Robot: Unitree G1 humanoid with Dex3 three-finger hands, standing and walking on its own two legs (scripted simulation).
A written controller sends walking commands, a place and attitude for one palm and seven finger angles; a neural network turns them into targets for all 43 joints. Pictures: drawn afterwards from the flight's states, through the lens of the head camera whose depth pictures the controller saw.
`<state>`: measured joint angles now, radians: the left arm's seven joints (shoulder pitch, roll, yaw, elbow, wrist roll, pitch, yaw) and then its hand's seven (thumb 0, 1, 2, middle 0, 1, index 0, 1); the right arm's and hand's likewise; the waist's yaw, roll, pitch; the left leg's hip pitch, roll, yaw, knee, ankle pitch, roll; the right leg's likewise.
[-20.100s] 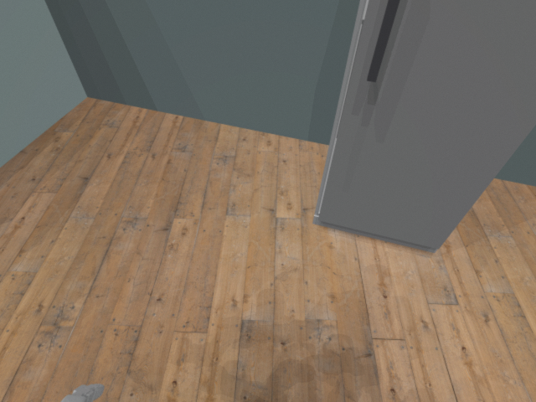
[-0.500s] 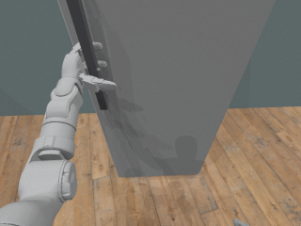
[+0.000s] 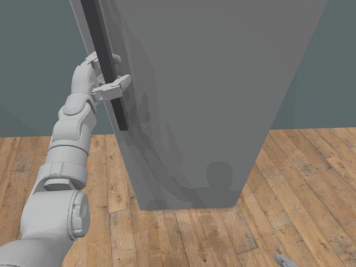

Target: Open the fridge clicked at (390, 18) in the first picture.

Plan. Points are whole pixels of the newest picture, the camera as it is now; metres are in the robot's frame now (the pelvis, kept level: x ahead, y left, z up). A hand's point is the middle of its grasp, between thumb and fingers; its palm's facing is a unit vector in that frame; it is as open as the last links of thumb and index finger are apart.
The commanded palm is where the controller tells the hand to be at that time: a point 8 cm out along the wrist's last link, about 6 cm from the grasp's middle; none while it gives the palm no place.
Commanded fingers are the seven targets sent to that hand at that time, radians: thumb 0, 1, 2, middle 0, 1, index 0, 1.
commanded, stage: grip the handle and tug to test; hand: left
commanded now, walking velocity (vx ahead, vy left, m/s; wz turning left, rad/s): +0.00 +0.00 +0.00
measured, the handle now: (109, 61) +0.50 +0.17 +0.23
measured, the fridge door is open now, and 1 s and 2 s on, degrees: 0 0 11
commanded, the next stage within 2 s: pull the door a little, standing still in 0.86 s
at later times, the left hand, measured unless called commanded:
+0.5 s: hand (118, 85) +0.45 +0.15 +0.20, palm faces +0.07 -1.00 +0.01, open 5.7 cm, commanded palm +0.42 +0.20 +0.20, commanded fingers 0.00 0.90 0.90 -0.45 -1.40 -0.45 -1.40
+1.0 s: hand (118, 86) +0.44 +0.15 +0.20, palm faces +0.06 -1.00 +0.02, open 5.8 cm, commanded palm +0.41 +0.20 +0.20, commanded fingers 0.00 0.90 0.90 -0.45 -1.40 -0.45 -1.40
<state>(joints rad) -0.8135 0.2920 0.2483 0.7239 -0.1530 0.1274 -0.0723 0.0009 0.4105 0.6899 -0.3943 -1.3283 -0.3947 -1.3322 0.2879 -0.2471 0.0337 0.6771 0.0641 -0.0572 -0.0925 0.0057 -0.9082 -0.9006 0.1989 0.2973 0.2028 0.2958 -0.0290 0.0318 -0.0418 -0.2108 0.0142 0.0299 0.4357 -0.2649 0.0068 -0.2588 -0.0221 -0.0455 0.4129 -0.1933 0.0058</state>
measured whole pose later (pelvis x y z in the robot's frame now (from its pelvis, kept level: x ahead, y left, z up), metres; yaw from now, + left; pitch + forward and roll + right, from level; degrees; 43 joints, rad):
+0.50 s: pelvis +0.00 +0.00 +0.00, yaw +1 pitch +2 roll +0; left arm -0.82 0.27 0.22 0.73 -0.15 0.13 -0.04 0.01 0.68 0.82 -0.38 -1.40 -0.40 -1.39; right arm 0.28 -0.24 0.04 0.69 0.06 -0.06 -0.10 0.01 -0.91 -0.90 0.20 0.30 0.20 0.30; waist -0.02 0.03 -0.03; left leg -0.20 0.01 0.02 0.43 -0.26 0.00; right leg -0.25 -0.03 -0.06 0.41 -0.20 0.00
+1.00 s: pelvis +0.03 +0.00 +0.00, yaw -1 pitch +2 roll -1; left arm -0.59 0.24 0.25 0.35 -0.17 0.28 -0.03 0.01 0.73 0.76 -0.31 -1.40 -0.33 -1.40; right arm 0.23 -0.24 0.02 0.63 0.06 -0.01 -0.07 0.01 -0.91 -0.90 0.20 0.30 0.20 0.30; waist -0.02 0.05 -0.05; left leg -0.13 0.02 0.05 0.39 -0.29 0.00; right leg -0.20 -0.01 -0.03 0.38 -0.22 0.01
